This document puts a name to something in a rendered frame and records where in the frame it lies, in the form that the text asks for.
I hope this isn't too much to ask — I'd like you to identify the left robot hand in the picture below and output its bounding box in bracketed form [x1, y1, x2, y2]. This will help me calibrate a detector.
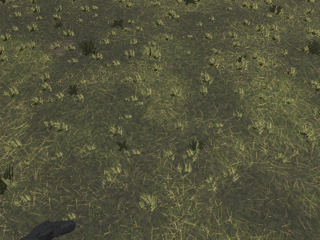
[20, 220, 76, 240]

